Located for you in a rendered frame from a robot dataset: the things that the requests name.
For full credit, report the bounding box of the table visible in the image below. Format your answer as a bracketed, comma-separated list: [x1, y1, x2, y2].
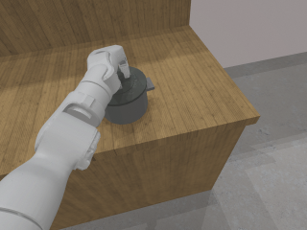
[0, 0, 261, 230]

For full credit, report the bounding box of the left robot hand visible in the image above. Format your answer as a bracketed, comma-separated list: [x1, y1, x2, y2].
[89, 45, 130, 90]

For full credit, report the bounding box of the left robot forearm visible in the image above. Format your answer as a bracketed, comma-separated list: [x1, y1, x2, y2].
[35, 49, 120, 151]

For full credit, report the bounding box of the pot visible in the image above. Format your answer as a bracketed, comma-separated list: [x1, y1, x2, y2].
[104, 77, 155, 125]

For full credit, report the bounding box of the left robot upper arm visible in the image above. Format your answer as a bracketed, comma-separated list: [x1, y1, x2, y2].
[0, 111, 101, 230]

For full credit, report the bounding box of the knob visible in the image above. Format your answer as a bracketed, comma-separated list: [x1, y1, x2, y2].
[117, 71, 125, 84]

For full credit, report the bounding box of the lid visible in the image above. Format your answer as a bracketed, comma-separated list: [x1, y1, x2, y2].
[107, 66, 147, 106]

